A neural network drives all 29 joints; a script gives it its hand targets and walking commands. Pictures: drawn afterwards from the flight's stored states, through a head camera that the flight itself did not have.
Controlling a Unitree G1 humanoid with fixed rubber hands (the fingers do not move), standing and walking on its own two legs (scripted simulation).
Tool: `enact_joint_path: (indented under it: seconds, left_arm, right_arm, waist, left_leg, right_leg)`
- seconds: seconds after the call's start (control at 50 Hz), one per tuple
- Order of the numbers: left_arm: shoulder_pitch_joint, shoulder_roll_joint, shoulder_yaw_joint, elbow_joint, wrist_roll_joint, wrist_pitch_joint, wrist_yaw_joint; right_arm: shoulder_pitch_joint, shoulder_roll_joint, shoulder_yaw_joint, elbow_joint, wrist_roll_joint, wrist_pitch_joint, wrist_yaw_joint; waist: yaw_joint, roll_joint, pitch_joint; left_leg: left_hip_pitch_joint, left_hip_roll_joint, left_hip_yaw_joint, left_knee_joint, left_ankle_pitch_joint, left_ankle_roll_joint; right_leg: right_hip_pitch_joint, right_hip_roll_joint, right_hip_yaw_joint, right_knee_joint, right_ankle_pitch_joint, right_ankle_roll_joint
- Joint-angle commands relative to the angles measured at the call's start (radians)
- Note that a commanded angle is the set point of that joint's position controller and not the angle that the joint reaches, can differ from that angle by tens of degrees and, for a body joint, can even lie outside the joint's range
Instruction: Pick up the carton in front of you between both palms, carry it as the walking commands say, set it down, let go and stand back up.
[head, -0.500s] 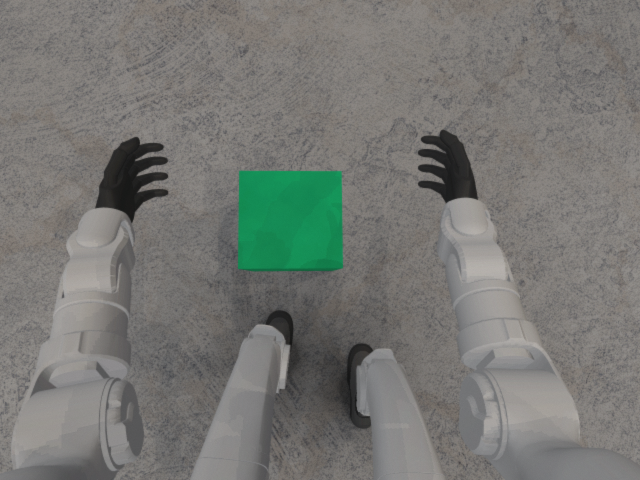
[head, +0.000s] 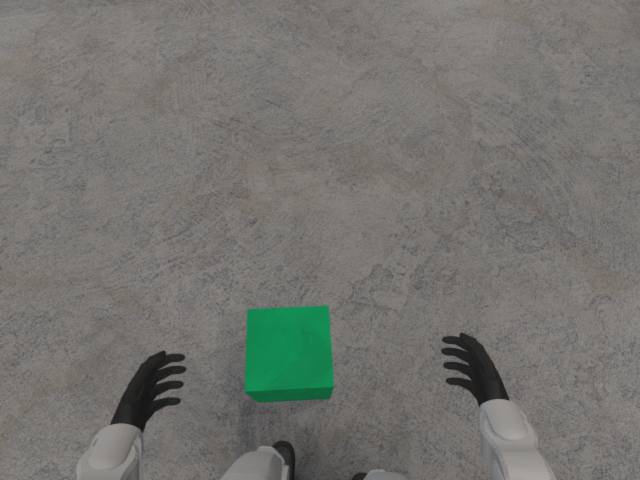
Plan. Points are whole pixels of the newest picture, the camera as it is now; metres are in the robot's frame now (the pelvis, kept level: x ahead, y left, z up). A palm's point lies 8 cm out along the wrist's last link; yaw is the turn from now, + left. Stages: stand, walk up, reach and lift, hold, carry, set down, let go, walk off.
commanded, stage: let go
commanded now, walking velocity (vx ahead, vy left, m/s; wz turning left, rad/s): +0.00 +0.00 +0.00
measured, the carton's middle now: (291, 356) +0.37 +0.08 -0.64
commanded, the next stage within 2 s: stand in 0.58 s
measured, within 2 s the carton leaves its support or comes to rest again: neither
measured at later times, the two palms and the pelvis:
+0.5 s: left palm (149, 426) +0.17 +0.21 -0.06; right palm (544, 436) +0.17 -0.26 -0.06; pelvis +0.01 -0.03 +0.01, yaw +1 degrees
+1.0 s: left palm (112, 478) +0.11 +0.26 -0.10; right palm (521, 455) +0.15 -0.25 -0.12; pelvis +0.05 -0.01 -0.01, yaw +4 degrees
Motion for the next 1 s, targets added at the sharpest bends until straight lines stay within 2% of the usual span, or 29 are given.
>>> enact_joint_path:
  seconds: [0.0, 0.12, 0.2, 0.28, 0.44, 0.46, 0.48, 0.56, 0.58, 0.6, 0.62, 0.64, 0.68, 0.72, 0.76, 0.84, 0.98]
  left_arm:
    - [0.034, 0.097, 0.014, -0.105, -0.003, -0.013, 0.004]
    - [0.054, 0.113, 0.015, -0.112, 0.010, 0.033, 0.000]
    - [0.053, 0.126, 0.029, -0.109, 0.032, 0.076, -0.002]
    - [0.056, 0.130, 0.038, -0.106, 0.045, 0.105, -0.003]
    - [0.057, 0.126, 0.034, -0.116, 0.039, 0.117, -0.003]
    - [0.026, 0.170, 0.046, -0.160, 0.066, 0.170, 0.023]
    - [0.047, 0.159, 0.028, -0.150, 0.057, 0.184, 0.033]
    - [0.052, 0.143, 0.010, -0.154, 0.037, 0.197, 0.051]
    - [0.107, 0.158, 0.018, -0.008, 0.073, 0.082, 0.083]
    - [0.154, 0.154, 0.013, -0.007, 0.092, 0.036, 0.098]
    - [0.144, 0.157, 0.010, 0.016, 0.094, 0.003, 0.102]
    - [0.132, 0.163, 0.008, 0.027, 0.087, -0.021, 0.102]
    - [0.114, 0.166, 0.003, 0.047, 0.072, -0.050, 0.101]
    - [0.120, 0.170, 0.001, 0.066, 0.064, -0.063, 0.103]
    - [0.149, 0.179, 0.000, 0.089, 0.056, -0.064, 0.107]
    - [0.204, 0.180, -0.009, 0.121, 0.048, -0.050, 0.114]
    - [0.261, 0.178, -0.019, 0.158, 0.042, -0.031, 0.126]
  right_arm:
    - [0.055, -0.086, -0.002, -0.113, 0.012, -0.018, 0.010]
    - [0.121, -0.103, 0.026, -0.160, 0.037, 0.024, 0.037]
    - [0.130, -0.107, 0.041, -0.178, 0.055, 0.063, 0.049]
    - [0.125, -0.112, 0.046, -0.187, 0.061, 0.090, 0.054]
    - [0.137, -0.126, 0.033, -0.195, 0.043, 0.112, 0.051]
    - [0.189, -0.131, 0.029, -0.128, 0.051, 0.090, 0.033]
    - [0.180, -0.136, 0.035, -0.147, 0.055, 0.086, 0.023]
    - [0.148, -0.132, 0.048, -0.161, 0.064, 0.081, 0.017]
    - [0.295, -0.203, 0.028, 0.030, 0.005, 0.025, -0.010]
    - [0.272, -0.246, 0.015, 0.030, -0.001, 0.002, -0.024]
    - [0.231, -0.226, 0.020, 0.035, -0.003, -0.015, -0.025]
    - [0.223, -0.202, 0.028, 0.051, 0.003, -0.032, -0.020]
    - [0.212, -0.177, 0.039, 0.077, 0.015, -0.059, -0.007]
    - [0.228, -0.184, 0.043, 0.111, 0.018, -0.076, -0.001]
    - [0.253, -0.192, 0.047, 0.143, 0.020, -0.078, -0.003]
    - [0.287, -0.197, 0.052, 0.181, 0.024, -0.063, -0.011]
    - [0.309, -0.193, 0.061, 0.211, 0.030, -0.043, -0.021]
  waist:
    - [-0.027, -0.050, -0.222]
    - [-0.043, -0.079, -0.054]
    - [-0.040, -0.070, 0.027]
    - [-0.034, -0.050, 0.061]
    - [-0.048, -0.054, 0.030]
    - [-0.057, -0.032, -0.031]
    - [-0.060, -0.063, -0.028]
    - [-0.047, -0.057, -0.013]
    - [-0.046, -0.055, -0.019]
    - [-0.026, 0.008, 0.052]
    - [-0.030, 0.011, 0.081]
    - [-0.033, 0.000, 0.068]
    - [-0.036, -0.009, -0.020]
    - [-0.036, -0.008, -0.087]
    - [-0.033, -0.009, -0.116]
    - [-0.031, -0.024, -0.105]
    - [-0.031, -0.031, -0.082]
  left_leg:
    - [0.505, 0.007, -0.021, -0.054, 0.330, -0.034]
    - [0.575, -0.020, 0.002, -0.105, 0.221, -0.032]
    - [0.622, -0.033, 0.019, -0.096, 0.173, -0.033]
    - [0.637, -0.034, 0.026, -0.086, 0.172, -0.032]
    - [0.636, -0.024, 0.016, -0.082, 0.241, -0.024]
    - [0.577, -0.043, 0.022, -0.052, 0.221, -0.035]
    - [0.557, -0.042, 0.016, -0.052, 0.216, -0.030]
    - [0.528, -0.038, 0.003, -0.050, 0.234, -0.025]
    - [0.302, 0.113, -0.076, -0.129, -0.005, -0.057]
    - [0.225, 0.109, -0.118, -0.169, -0.153, -0.061]
    - [0.171, 0.103, -0.131, -0.168, -0.179, -0.057]
    - [0.160, 0.095, -0.133, -0.151, -0.144, -0.047]
    - [0.209, 0.082, -0.134, -0.098, 0.022, -0.029]
    - [0.248, 0.088, -0.148, -0.050, 0.181, -0.016]
    - [0.259, 0.087, -0.151, -0.015, 0.284, -0.006]
    - [0.237, 0.075, -0.146, 0.023, 0.299, 0.003]
    - [0.221, 0.063, -0.144, 0.072, 0.310, 0.018]
  right_leg:
    - [0.029, 0.022, -0.035, -0.149, 0.232, 0.008]
    - [0.084, -0.015, -0.016, -0.233, 0.224, 0.009]
    - [0.064, -0.037, -0.005, -0.268, 0.179, 0.001]
    - [0.077, -0.041, 0.001, -0.270, 0.186, -0.002]
    - [0.165, -0.019, -0.009, -0.224, 0.315, 0.009]
    - [0.242, -0.029, 0.002, -0.177, 0.436, 0.009]
    - [0.249, -0.023, -0.003, -0.159, 0.488, 0.018]
    - [0.235, -0.014, -0.015, -0.151, 0.451, 0.016]
    - [0.255, -0.064, -0.051, -0.135, -0.126, 0.024]
    - [0.235, -0.068, -0.004, -0.147, -0.193, 0.010]
    - [0.215, -0.081, 0.017, -0.143, -0.177, -0.002]
    - [0.216, -0.093, 0.037, -0.141, -0.152, -0.012]
    - [0.230, -0.108, 0.052, -0.124, -0.042, -0.021]
    - [0.252, -0.106, 0.040, -0.085, 0.092, -0.014]
    - [0.264, -0.103, 0.024, -0.053, 0.191, -0.007]
    - [0.255, -0.107, 0.004, -0.023, 0.289, -0.009]
    - [0.238, -0.106, -0.025, 0.000, 0.371, -0.018]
